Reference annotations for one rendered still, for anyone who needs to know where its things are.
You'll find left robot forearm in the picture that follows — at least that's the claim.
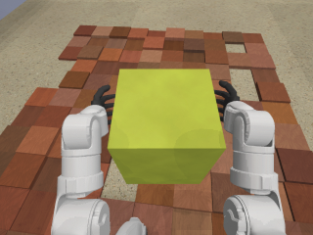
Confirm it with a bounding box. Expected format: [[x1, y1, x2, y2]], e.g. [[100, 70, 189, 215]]
[[51, 105, 109, 235]]

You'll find carton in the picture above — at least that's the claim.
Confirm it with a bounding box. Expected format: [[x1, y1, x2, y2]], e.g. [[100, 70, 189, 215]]
[[107, 69, 227, 184]]

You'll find robot left shin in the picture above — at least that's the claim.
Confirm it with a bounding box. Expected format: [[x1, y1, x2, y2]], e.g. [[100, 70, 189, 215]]
[[129, 217, 142, 223]]

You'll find robot left hand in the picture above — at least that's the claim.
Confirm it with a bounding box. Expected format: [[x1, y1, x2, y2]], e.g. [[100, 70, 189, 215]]
[[91, 85, 115, 125]]

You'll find robot left thigh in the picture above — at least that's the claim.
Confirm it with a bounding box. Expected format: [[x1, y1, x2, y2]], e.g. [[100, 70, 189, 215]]
[[115, 220, 147, 235]]

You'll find robot right hand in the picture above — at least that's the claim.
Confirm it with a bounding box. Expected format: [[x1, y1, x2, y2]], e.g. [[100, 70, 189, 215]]
[[213, 80, 240, 122]]

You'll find right robot upper arm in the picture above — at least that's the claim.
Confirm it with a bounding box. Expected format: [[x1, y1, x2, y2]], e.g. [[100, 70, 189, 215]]
[[223, 195, 287, 235]]

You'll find left robot upper arm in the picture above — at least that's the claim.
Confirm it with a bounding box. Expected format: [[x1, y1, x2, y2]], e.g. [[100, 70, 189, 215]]
[[52, 199, 111, 235]]

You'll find right robot forearm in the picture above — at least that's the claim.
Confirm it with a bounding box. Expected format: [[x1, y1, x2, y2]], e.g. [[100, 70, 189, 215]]
[[223, 101, 286, 229]]

